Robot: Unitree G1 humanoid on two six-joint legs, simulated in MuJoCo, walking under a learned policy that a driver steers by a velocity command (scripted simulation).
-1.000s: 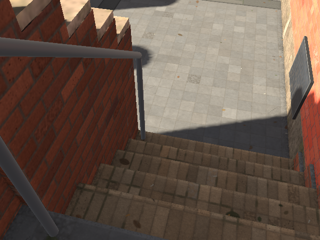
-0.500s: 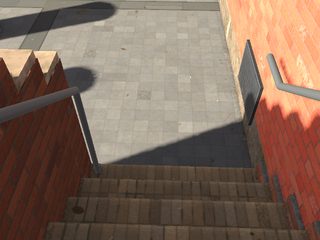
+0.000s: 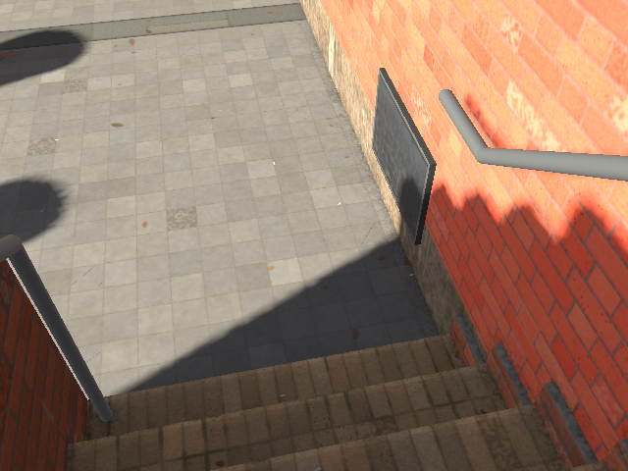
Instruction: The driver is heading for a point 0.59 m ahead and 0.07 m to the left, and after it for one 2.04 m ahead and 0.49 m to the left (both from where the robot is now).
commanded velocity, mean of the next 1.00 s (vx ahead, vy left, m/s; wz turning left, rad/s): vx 0.50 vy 0.00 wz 0.04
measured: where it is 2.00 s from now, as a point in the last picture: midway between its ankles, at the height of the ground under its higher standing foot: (271, 414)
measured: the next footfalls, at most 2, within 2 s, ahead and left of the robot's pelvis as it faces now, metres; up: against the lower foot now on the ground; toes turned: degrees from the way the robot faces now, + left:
right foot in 0.62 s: +0.39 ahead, -0.10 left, -0.19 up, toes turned -6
left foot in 1.24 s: +0.60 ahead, +0.19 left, -0.37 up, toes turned +20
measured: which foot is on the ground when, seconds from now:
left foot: down 0.00-0.62, up 0.64-1.00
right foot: up 0.00-0.60, down 0.62-1.00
